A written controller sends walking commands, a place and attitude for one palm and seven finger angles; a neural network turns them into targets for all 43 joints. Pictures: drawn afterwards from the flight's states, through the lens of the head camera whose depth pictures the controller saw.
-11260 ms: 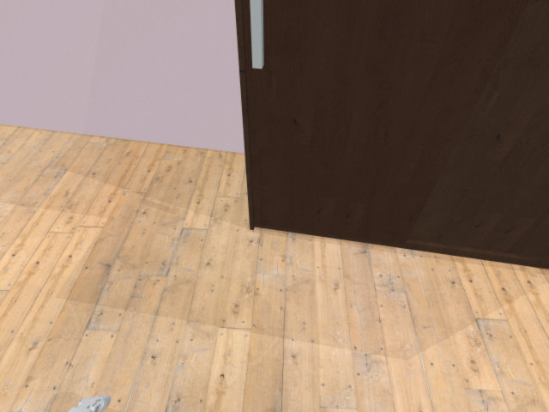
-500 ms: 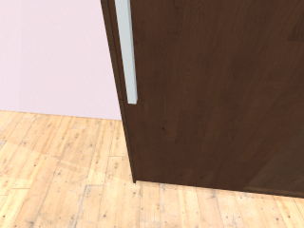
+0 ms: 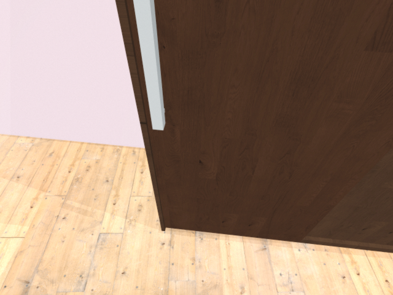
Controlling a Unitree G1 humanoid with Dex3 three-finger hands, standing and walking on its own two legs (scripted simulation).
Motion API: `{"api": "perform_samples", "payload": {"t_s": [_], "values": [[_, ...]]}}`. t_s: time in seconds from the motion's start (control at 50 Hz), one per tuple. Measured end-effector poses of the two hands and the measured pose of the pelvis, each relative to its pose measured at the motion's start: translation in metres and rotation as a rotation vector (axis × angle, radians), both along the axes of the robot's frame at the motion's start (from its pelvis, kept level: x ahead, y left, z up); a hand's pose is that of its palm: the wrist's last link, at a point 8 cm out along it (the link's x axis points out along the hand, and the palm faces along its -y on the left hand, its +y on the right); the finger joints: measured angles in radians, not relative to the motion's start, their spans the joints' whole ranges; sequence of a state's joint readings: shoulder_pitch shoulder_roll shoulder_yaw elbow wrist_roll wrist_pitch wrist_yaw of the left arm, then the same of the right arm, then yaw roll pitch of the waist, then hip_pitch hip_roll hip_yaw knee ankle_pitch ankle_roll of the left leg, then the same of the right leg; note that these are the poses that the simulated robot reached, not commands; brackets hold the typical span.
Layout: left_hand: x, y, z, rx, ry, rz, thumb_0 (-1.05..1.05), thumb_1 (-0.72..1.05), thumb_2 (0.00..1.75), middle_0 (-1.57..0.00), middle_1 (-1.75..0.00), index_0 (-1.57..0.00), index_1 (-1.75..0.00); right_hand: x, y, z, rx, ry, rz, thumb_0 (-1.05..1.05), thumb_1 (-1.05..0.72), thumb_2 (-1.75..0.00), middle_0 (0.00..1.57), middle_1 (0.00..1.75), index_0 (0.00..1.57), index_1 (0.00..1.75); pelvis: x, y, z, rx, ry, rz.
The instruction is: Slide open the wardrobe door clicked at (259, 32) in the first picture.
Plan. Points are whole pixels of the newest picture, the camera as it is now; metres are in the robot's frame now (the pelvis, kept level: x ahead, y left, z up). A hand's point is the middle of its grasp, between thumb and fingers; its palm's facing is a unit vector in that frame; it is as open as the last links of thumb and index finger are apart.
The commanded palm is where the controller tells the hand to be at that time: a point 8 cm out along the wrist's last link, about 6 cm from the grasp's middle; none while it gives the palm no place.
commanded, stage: come to a stop and stand still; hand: left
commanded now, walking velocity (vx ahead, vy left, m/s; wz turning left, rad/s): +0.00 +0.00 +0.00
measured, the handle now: (154, 63) +0.52 +0.13 +0.21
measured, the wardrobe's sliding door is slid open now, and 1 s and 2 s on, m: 0.00 0.00 0.00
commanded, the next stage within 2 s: look again from close up in 0.58 s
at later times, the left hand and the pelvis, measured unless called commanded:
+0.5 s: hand out of the picture -0.02 +0.13 -0.18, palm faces +0.06 -0.99 -0.13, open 7.4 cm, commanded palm none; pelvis +0.03 -0.01 +0.00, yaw -1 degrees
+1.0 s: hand out of the picture +0.04 +0.21 -0.18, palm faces -0.01 -0.98 -0.22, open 7.4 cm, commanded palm none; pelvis +0.01 +0.04 -0.01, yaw -2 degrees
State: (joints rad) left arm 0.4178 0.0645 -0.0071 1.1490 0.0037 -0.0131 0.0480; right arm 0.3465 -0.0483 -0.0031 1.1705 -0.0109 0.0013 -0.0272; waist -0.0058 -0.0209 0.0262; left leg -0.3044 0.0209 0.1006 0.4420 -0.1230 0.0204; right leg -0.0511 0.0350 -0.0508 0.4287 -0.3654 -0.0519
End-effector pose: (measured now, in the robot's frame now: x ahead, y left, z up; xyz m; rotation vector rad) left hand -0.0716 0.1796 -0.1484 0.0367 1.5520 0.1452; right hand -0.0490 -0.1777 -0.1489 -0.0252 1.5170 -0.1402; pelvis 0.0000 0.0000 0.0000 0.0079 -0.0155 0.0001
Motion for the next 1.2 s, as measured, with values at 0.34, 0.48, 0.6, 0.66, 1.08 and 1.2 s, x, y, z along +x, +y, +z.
{"api": "perform_samples", "payload": {"t_s": [0.34,0.48,0.6,0.66,1.08,1.2], "values": [[0.030,-0.008,-0.003,0.005,-0.015,-0.004,0.00,0.91,0.90,-0.20,-0.30,-0.20,-0.29,0.054,-0.041,0.003,-0.088,-0.057,0.040,0.02,-0.93,-0.90,0.20,0.30,0.20,0.30,0.025,-0.008,-0.001,0.010,0.001,-0.009],[0.045,-0.004,-0.005,0.013,-0.039,-0.013,0.00,0.91,0.90,-0.20,-0.30,-0.20,-0.29,0.070,-0.048,0.005,-0.109,-0.085,0.047,0.02,-0.93,-0.90,0.20,0.30,0.20,0.30,0.031,-0.009,-0.001,0.010,-0.005,-0.012],[0.053,0.003,-0.005,0.024,-0.051,-0.021,0.00,0.91,0.90,-0.20,-0.30,-0.20,-0.29,0.078,-0.048,0.005,-0.114,-0.101,0.049,0.01,-0.94,-0.90,0.20,0.30,0.20,0.30,0.033,-0.007,-0.001,0.010,-0.010,-0.014],[0.055,0.008,-0.004,0.031,-0.054,-0.026,0.00,0.91,0.90,-0.20,-0.30,-0.20,-0.29,0.080,-0.048,0.005,-0.114,-0.106,0.048,0.01,-0.94,-0.90,0.20,0.30,0.20,0.30,0.033,-0.006,-0.001,0.011,-0.012,-0.016],[0.109,0.095,-0.002,0.112,-0.271,-0.137,0.00,0.91,0.90,-0.20,-0.30,-0.20,-0.29,0.062,-0.005,0.003,-0.126,-0.220,0.036,0.01,-0.94,-0.90,0.20,0.30,0.20,0.30,0.004,0.046,-0.009,-0.021,-0.004,-0.039],[0.083,0.107,0.001,0.112,-0.220,-0.140,0.00,0.91,0.90,-0.20,-0.30,-0.20,-0.29,0.053,0.001,0.007,-0.120,-0.212,0.047,0.00,-0.92,-0.90,0.20,0.30,0.20,0.30,-0.009,0.053,-0.006,-0.015,0.008,-0.041]]}}
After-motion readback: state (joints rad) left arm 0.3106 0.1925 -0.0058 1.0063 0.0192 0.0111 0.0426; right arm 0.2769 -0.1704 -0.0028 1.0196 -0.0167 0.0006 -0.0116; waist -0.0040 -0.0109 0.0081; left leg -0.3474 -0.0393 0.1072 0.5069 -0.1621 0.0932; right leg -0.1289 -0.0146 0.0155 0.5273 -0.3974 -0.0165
